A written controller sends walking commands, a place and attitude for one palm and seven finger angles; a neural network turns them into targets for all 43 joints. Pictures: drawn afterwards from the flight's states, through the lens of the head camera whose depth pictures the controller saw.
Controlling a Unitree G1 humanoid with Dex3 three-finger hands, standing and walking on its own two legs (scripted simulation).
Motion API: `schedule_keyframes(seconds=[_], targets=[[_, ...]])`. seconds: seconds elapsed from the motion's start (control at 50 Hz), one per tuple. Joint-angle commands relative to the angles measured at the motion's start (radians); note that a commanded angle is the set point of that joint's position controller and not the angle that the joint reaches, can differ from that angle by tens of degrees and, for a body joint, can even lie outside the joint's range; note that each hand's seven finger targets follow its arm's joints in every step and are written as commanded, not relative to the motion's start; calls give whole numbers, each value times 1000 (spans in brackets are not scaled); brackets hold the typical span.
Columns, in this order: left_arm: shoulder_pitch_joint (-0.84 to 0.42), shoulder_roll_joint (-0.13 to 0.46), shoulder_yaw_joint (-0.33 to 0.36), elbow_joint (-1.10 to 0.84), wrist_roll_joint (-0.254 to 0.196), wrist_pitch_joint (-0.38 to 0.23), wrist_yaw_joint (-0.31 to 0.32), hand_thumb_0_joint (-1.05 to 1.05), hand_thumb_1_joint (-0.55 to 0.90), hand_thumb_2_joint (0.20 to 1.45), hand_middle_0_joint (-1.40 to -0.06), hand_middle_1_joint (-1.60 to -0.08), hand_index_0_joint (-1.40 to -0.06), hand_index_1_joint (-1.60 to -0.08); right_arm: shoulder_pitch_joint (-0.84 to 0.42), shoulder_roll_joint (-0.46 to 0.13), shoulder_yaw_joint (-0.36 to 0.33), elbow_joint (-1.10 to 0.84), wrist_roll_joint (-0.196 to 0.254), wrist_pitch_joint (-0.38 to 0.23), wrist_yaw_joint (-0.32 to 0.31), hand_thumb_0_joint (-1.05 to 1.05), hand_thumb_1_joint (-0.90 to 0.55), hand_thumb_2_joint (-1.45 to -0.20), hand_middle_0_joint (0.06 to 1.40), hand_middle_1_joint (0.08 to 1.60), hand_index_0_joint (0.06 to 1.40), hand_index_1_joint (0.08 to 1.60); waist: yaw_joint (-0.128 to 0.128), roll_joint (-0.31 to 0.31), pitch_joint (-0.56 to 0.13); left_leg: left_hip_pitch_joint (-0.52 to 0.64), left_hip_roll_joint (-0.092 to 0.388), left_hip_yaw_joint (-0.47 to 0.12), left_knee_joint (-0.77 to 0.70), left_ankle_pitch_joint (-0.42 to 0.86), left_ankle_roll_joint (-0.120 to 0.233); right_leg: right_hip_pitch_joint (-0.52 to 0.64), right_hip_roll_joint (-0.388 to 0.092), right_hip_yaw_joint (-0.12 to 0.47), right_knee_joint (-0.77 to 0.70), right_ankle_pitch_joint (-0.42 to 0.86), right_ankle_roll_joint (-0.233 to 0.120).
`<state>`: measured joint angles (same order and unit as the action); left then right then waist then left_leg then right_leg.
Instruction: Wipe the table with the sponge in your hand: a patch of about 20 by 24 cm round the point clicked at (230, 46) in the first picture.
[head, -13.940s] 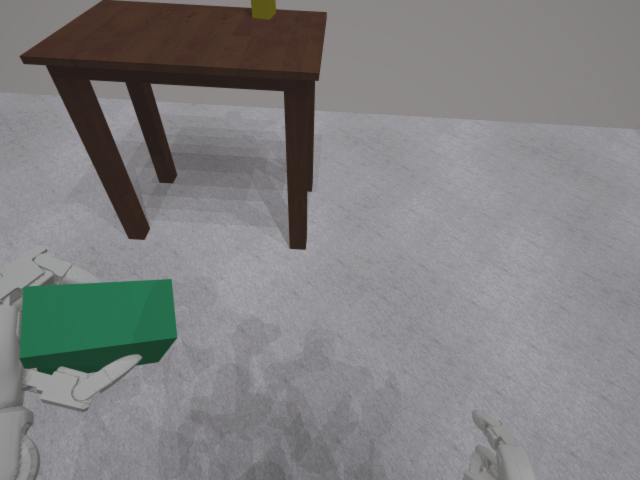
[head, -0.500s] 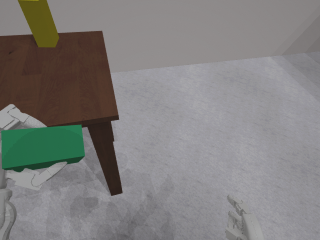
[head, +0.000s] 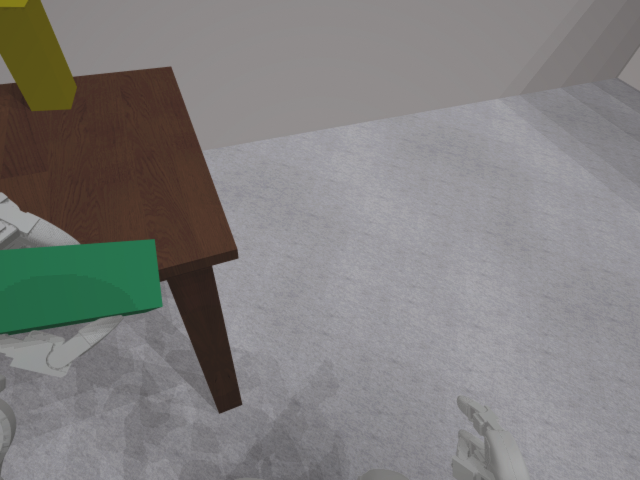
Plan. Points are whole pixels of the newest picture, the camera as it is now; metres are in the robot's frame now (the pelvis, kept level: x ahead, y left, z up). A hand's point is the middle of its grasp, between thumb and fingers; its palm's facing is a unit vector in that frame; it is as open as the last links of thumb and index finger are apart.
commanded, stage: shuffle to correct the standing spot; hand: left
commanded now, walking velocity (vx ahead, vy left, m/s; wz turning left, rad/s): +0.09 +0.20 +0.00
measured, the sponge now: (102, 285) +0.23 +0.23 +0.17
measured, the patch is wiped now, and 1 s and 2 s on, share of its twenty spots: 0.00 0.00 0.00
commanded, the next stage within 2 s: come to a stop and stand still in 0.68 s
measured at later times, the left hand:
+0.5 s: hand out of the picture +0.25 +0.34 +0.19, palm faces +0.40 -0.80 -0.45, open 9.6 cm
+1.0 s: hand out of the picture +0.26 +0.44 +0.21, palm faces +0.39 -0.86 -0.34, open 9.6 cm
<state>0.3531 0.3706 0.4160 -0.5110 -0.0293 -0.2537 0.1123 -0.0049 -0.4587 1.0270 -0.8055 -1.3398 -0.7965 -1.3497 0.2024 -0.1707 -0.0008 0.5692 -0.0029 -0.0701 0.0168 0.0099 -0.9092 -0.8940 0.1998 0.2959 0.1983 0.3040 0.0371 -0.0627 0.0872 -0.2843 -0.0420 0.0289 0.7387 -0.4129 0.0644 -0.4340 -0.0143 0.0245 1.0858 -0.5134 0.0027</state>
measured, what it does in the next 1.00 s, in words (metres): steps to the left: right foot, then left foot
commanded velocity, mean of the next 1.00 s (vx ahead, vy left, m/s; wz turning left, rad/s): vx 0.05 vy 0.09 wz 0.00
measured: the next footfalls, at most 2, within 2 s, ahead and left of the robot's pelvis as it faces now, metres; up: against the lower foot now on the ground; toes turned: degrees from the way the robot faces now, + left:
right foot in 0.14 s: +0.07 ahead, -0.07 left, +0.00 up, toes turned -8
left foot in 0.46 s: +0.11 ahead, +0.27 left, +0.00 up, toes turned +3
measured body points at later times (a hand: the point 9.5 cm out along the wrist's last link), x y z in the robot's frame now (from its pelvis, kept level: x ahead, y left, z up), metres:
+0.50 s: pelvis +0.03 +0.10 +0.00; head +0.06 +0.11 +0.45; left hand +0.23 +0.38 +0.22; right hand +0.20 -0.17 -0.07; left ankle +0.08 +0.24 -0.72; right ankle +0.03 -0.06 -0.71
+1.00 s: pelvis +0.04 +0.20 +0.03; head +0.05 +0.24 +0.48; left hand +0.23 +0.49 +0.23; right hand +0.20 -0.01 -0.05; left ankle +0.07 +0.27 -0.71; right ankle +0.02 +0.09 -0.66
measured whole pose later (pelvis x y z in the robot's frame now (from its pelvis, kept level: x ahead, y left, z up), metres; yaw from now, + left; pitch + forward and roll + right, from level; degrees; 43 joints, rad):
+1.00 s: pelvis +0.04 +0.20 +0.03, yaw +0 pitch +0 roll -2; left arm 0.43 0.37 0.37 -0.57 -0.02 -0.18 0.13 -0.01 -0.46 1.03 -0.80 -1.34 -0.80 -1.35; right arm 0.24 -0.13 0.03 0.61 -0.01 -0.11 0.00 0.01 -0.91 -0.89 0.20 0.30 0.20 0.30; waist 0.00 -0.06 0.02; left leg -0.25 -0.02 0.07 0.44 -0.19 0.07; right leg -0.39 0.02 -0.06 0.91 -0.40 0.01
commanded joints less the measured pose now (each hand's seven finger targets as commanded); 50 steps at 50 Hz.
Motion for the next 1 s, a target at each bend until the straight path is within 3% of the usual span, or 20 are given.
schedule_keyframes(seconds=[0.0, 0.08, 0.1, 0.12, 0.14, 0.16, 0.2, 0.26, 0.36, 0.4, 0.46, 0.5, 0.56, 0.62, 0.66, 0.72, 0.76, 0.78, 0.84, 0.98], targets=[[-52, 154, 49, -222, 2, -59, 7, 0, 100, 1300, -1200, -1600, -1200, -1600, -66, -154, -45, -155, 11, -84, -2, 0, -900, -900, 200, 300, 200, 300, -43, 206, -154, 177, 249, -255, -327, 660, 114, -91, -11, -58, -105, 68, -20], [71, 194, 100, -190, -4, -50, 16, 0, 100, 1300, -1200, -1600, -1200, -1600, -80, -159, -22, -171, 11, -70, -3, 0, -900, -900, 200, 300, 200, 300, -13, 193, -198, -107, 178, -126, -216, 438, 24, 400, -8, -142, -575, 324, -26], [101, 212, 117, -166, -1, -48, 20, 0, 100, 1300, -1200, -1600, -1200, -1600, -75, -158, -25, -172, 11, -60, -6, 0, -900, -900, 200, 300, 200, 300, -5, 82, -243, -239, 141, -97, -67, 347, 5, 593, -83, -55, -638, 412, -53], [114, 251, 153, -140, -6, -49, 27, 0, 100, 1300, -1200, -1600, -1200, -1600, -65, -151, -35, -183, 10, -55, -8, 0, -900, -900, 200, 300, 200, 300, -9, -136, -288, -409, 32, -6, 225, 120, -32, 690, -325, 276, -701, 470, -161], [158, 242, 186, -51, -32, -54, 29, 0, 100, 1300, -1200, -1600, -1200, -1600, -68, -186, -44, -175, -2, -49, -3, 0, -900, -900, 200, 300, 200, 300, -18, -111, -224, -462, 33, -83, 423, -53, -62, 561, -479, 454, -762, 524, -237], [134, 214, 168, -96, -42, -51, 26, 0, 100, 1300, -1200, -1600, -1200, -1600, -44, -189, -58, -154, 9, -37, 9, 0, -900, -900, 200, 300, 200, 300, -21, -90, -208, -465, 67, -149, 533, -32, -81, 481, -491, 473, -765, 499, -246], [141, 215, 167, -147, -31, -62, 25, 0, 100, 1300, -1200, -1600, -1200, -1600, -66, -164, -47, -148, 12, -26, 12, 0, -900, -900, 200, 300, 200, 300, -23, -26, -143, -437, 142, -204, 556, 30, -91, 326, -420, 299, -737, 537, -211], [85, 202, 116, -197, -8, -57, 28, 0, 100, 1300, -1200, -1600, -1200, -1600, -78, -140, -33, -131, 6, -23, -9, 0, -900, -900, 200, 300, 200, 300, -37, -18, -140, -246, 162, -88, 299, 103, -84, 149, -317, 74, -732, 457, -137], [11, 222, 102, -237, 8, -28, 51, 0, 100, 1300, -1200, -1600, -1200, -1600, -79, -117, -40, -123, -2, -77, -51, 0, -900, -900, 200, 300, 200, 300, -21, -36, -152, 63, 44, 134, -149, 190, -72, 128, -241, 4, -662, 309, -80], [-12, 227, 113, -237, 7, -35, 44, 0, 100, 1300, -1200, -1600, -1200, -1600, -61, -133, -57, -137, 7, -83, -58, 0, -900, -900, 200, 300, 200, 300, -29, 19, -159, 84, 45, 104, -233, 235, -70, 166, -195, -15, -537, 365, -41], [53, 203, 121, -152, 1, -42, 29, 0, 100, 1300, -1200, -1600, -1200, -1600, -32, -170, -71, -157, 27, -85, -55, 0, -900, -900, 200, 300, 200, 300, -36, 253, -195, 62, 226, -140, -303, 489, 25, 101, -27, -146, -228, 185, 32], [12, 195, 112, -219, -7, -57, 20, 0, 100, 1300, -1200, -1600, -1200, -1600, -51, -162, -70, -164, 24, -96, -41, 0, -900, -900, 200, 300, 200, 300, -24, 334, -195, 53, 277, -174, -295, 546, 86, 83, -21, -124, -220, -8, 14], [27, 165, 86, -280, -2, -59, 28, 0, 100, 1300, -1200, -1600, -1200, -1600, -58, -166, -59, -165, 23, -105, -19, 0, -900, -900, 200, 300, 200, 300, -18, 269, -241, -14, 195, -49, -178, 470, 10, 264, -32, -121, -514, 279, -3], [31, 203, 99, -212, -10, -40, 43, 0, 100, 1300, -1200, -1600, -1200, -1600, -71, -145, -58, -167, 18, -78, -6, 0, -900, -900, 200, 300, 200, 300, -9, -237, -180, -265, 51, 36, 176, 26, -97, 354, -380, 343, -689, 665, -170], [-1, 211, 111, -187, -5, -25, 59, 0, 100, 1300, -1200, -1600, -1200, -1600, -80, -134, -39, -137, 9, -58, -11, 0, -900, -900, 200, 300, 200, 300, -18, -188, -154, -267, 126, -91, 181, -97, -77, 295, -421, 283, -654, 642, -185], [-36, 181, 94, -186, 1, -20, 46, 0, 100, 1300, -1200, -1600, -1200, -1600, -63, -123, -37, -120, 17, -43, -27, 0, -900, -900, 200, 300, 200, 300, -60, 80, -193, 73, 30, 45, -240, 271, -88, 157, -161, -48, -400, 508, -31], [-58, 177, 71, -247, -1, -30, 34, 0, 100, 1300, -1200, -1600, -1200, -1600, -47, -163, -65, -159, 23, -64, -32, 0, -900, -900, 200, 300, 200, 300, -41, 379, -228, 133, 286, -281, -363, 526, 59, -10, -12, -93, -79, -59, 33], [-46, 182, 70, -227, -3, -24, 29, 0, 100, 1300, -1200, -1600, -1200, -1600, -49, -154, -63, -149, 12, -77, -30, 0, -900, -900, 200, 300, 200, 300, -52, 380, -222, 126, 325, -406, -445, 426, 73, -68, -5, -63, 54, -127, 20], [-78, 156, 38, -318, 3, -18, 36, 0, 100, 1300, -1200, -1600, -1200, -1600, -56, -135, -59, -123, 14, -91, -30, 0, -900, -900, 200, 300, 200, 300, -45, 151, -259, 249, 312, -349, -421, 518, 47, -131, -26, -11, 74, 37, 6], [60, 152, 33, -224, -3, 41, 32, 0, 100, 1300, -1200, -1600, -1200, -1600, -58, -141, -29, -106, -11, -83, -46, 0, -900, -900, 200, 300, 200, 300, -41, 269, -189, 147, 282, -209, -544, 343, -59, 68, 42, -69, -333, 148, -1]])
